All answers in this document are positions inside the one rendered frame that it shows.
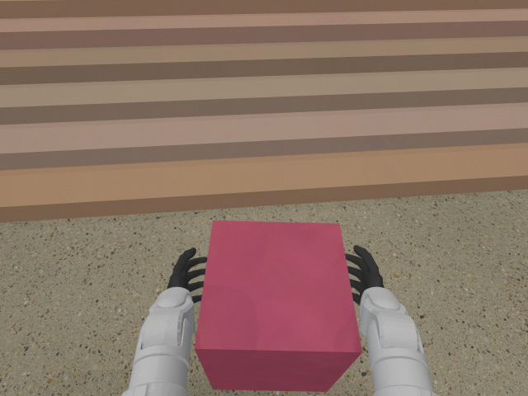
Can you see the robot right forearm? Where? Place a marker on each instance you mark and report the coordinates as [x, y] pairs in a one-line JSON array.
[[397, 358]]

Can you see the robot left forearm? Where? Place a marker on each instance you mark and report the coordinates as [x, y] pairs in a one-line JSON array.
[[162, 356]]

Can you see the left robot hand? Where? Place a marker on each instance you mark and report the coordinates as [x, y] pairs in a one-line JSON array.
[[180, 276]]

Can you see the right robot hand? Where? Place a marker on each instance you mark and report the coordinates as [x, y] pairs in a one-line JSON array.
[[368, 273]]

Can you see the carton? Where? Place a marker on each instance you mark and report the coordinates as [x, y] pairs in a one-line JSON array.
[[276, 312]]

